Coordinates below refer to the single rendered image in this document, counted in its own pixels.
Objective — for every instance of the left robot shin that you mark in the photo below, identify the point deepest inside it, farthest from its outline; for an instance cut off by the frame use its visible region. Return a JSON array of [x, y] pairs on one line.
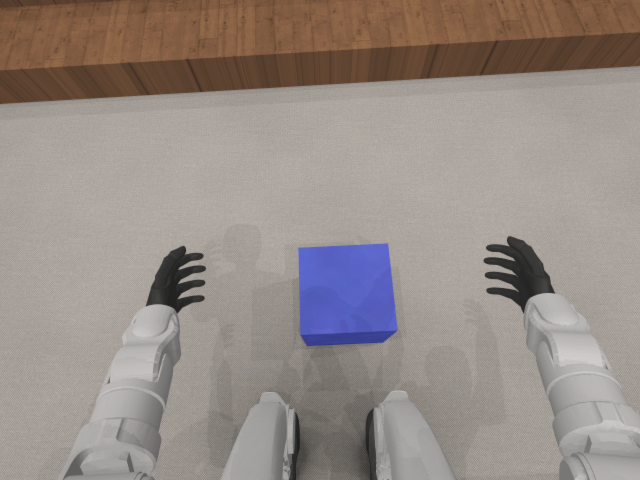
[[275, 397]]

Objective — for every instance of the right robot foot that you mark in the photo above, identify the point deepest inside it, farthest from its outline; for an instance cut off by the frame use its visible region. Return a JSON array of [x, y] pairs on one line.
[[370, 445]]

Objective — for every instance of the robot right upper arm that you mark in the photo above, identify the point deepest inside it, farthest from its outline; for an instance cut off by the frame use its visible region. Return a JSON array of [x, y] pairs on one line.
[[591, 466]]

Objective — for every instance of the robot right hand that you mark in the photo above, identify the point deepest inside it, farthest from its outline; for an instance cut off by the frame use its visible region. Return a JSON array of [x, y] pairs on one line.
[[531, 277]]

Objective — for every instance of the right robot forearm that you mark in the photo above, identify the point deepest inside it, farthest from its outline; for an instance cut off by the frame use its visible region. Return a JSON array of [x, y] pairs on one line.
[[592, 414]]

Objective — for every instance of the robot left hand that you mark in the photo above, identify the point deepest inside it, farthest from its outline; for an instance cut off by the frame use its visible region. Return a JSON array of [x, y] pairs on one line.
[[165, 289]]

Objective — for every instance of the carton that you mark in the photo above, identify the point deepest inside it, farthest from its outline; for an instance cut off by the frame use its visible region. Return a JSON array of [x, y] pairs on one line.
[[346, 295]]

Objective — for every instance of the left robot forearm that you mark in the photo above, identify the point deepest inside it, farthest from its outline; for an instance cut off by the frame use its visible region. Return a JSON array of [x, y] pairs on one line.
[[123, 432]]

